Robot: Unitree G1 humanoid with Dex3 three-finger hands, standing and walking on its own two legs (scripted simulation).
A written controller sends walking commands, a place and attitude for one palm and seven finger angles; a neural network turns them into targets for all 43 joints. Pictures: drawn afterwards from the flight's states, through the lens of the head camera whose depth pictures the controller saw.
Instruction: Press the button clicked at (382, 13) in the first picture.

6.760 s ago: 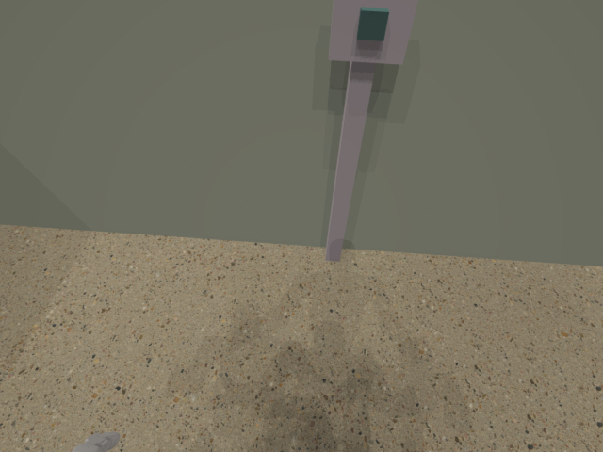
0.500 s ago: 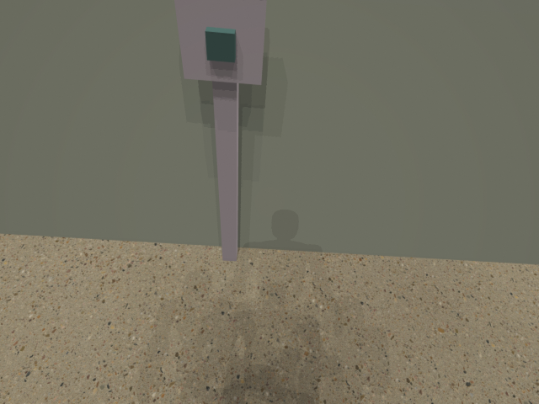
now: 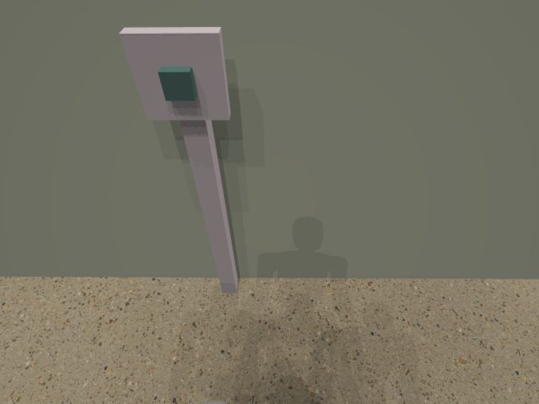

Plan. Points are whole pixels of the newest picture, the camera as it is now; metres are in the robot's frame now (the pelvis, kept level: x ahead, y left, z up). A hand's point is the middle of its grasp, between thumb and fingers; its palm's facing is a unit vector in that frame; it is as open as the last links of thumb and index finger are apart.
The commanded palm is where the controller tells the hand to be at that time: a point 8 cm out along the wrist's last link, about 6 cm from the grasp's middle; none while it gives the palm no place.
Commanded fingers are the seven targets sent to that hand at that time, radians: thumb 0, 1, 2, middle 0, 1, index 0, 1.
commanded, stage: take the last steps up to it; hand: left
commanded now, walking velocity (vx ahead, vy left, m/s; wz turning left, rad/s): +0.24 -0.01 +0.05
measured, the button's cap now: (178, 83) +0.65 +0.21 +0.17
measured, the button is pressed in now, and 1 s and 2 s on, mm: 0 0 0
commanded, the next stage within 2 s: come to a stop and stand still in 0.22 s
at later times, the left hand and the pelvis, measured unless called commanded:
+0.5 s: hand out of the picture +0.16 +0.23 -0.18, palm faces +0.04 -0.99 -0.17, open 7.4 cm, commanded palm none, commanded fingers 0.00 0.90 0.90 -0.20 -0.30 -0.20 -0.30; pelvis +0.15 +0.05 +0.00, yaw -1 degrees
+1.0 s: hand (171, 378) +0.20 +0.19 -0.15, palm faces +0.04 -0.96 -0.28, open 7.3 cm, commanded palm none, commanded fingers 0.00 0.90 0.90 -0.20 -0.30 -0.20 -0.30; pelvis +0.13 +0.00 +0.00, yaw +0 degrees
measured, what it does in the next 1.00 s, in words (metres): walks ahead: left foot, then right foot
